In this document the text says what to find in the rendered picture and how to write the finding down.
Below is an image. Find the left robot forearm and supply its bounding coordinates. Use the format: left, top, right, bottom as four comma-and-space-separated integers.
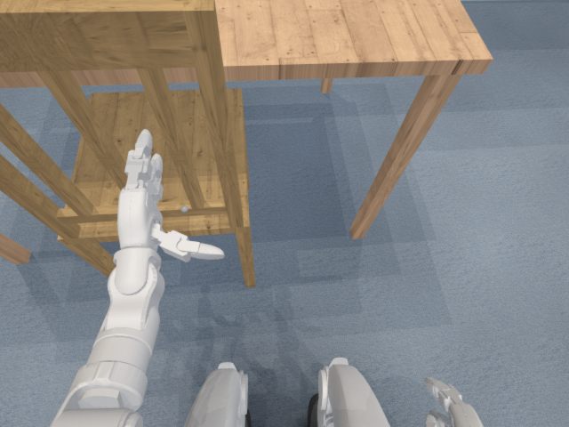
49, 246, 164, 427

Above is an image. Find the chair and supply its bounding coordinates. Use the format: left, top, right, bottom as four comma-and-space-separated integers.
0, 0, 256, 287

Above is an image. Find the robot right thigh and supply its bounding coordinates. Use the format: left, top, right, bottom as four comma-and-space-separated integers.
318, 365, 390, 427

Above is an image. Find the right robot shin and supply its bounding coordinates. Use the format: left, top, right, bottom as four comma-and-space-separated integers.
317, 358, 349, 427

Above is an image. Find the robot right hand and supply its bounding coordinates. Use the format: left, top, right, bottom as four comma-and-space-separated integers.
424, 377, 484, 427

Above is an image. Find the robot left upper arm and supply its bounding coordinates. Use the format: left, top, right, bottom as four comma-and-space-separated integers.
52, 407, 143, 427

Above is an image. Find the table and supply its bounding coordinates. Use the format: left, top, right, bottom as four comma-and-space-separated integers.
0, 0, 493, 264

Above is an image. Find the robot left hand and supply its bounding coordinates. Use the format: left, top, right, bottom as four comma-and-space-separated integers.
117, 129, 225, 262

